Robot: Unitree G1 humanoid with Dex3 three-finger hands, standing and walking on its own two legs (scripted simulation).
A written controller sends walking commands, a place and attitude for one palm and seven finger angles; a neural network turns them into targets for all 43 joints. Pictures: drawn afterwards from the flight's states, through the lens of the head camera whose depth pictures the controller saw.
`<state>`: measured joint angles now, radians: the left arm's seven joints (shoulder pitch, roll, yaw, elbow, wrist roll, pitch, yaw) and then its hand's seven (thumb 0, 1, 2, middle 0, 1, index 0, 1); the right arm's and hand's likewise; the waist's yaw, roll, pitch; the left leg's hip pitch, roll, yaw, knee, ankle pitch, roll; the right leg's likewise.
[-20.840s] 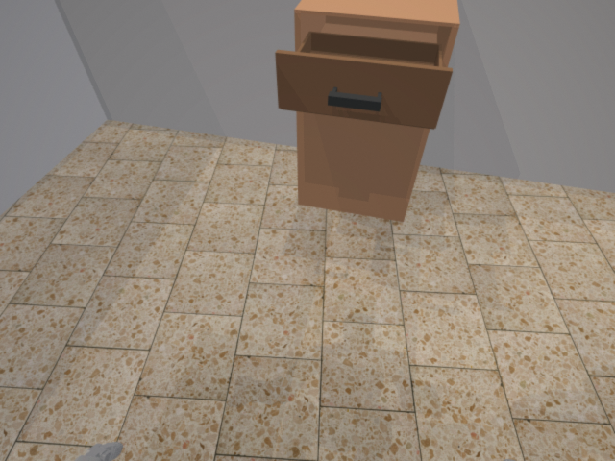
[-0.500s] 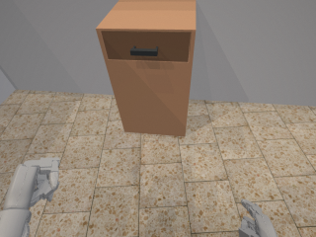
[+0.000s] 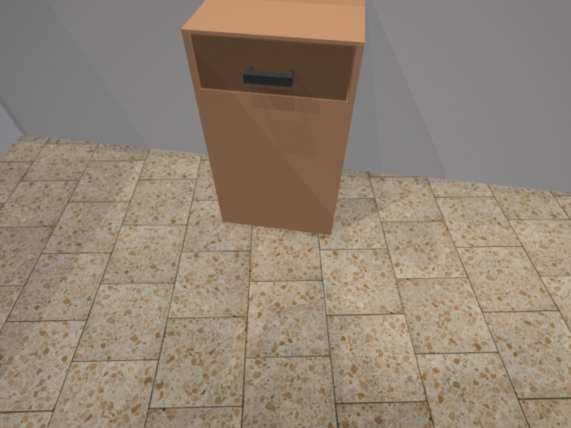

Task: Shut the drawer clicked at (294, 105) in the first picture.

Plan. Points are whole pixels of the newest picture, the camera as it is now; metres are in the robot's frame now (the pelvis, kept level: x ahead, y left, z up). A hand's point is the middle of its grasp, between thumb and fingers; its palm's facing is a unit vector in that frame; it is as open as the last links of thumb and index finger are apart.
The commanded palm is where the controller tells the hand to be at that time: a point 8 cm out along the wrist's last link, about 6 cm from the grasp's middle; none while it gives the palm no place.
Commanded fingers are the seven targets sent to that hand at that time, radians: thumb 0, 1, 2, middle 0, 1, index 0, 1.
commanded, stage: let the arm hang, fingers relaxed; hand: left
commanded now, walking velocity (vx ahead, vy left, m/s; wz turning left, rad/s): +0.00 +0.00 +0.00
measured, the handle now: (269, 74) +0.99 +0.11 -0.02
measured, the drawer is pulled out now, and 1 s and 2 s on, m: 0.00 0.00 0.00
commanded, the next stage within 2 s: look to check the result in 0.52 s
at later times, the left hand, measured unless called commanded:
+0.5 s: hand out of the picture +0.03 +0.17 -0.17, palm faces +0.02 -0.98 -0.19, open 7.3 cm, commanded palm none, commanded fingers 0.00 0.90 0.90 -0.20 -0.30 -0.20 -0.30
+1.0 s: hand out of the picture +0.04 +0.16 -0.17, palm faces +0.02 -0.98 -0.20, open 7.4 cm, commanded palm none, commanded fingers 0.00 0.90 0.90 -0.20 -0.30 -0.20 -0.30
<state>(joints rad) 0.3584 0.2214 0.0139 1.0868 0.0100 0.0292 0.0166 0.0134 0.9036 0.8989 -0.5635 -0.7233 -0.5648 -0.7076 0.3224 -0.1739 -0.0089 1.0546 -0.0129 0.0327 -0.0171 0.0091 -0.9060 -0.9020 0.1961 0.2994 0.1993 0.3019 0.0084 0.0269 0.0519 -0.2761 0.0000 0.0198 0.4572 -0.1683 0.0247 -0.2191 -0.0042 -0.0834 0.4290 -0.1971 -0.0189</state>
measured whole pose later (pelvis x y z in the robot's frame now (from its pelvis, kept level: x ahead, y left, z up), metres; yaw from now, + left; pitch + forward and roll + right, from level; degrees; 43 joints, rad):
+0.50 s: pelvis +0.02 -0.01 +0.00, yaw -1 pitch -1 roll +0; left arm 0.26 0.14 0.01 1.13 0.01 0.00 0.03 0.01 0.92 0.90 -0.20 -0.30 -0.20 -0.30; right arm 0.30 -0.12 -0.01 1.13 -0.01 0.00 -0.03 0.00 -0.91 -0.90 0.20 0.30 0.20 0.30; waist -0.01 0.01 0.03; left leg -0.22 0.00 0.03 0.42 -0.18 0.02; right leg -0.18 -0.01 -0.07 0.42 -0.22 -0.02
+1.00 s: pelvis +0.03 -0.01 +0.00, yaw -1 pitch -1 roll +0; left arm 0.25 0.15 0.02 1.15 0.01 -0.01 0.03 0.01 0.90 0.90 -0.20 -0.30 -0.20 -0.30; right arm 0.26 -0.15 -0.02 1.14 -0.01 0.00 -0.04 0.00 -0.91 -0.90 0.20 0.30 0.20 0.30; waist 0.00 0.01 0.05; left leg -0.18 0.01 0.03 0.40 -0.19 0.00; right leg -0.14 0.01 -0.07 0.39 -0.23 -0.03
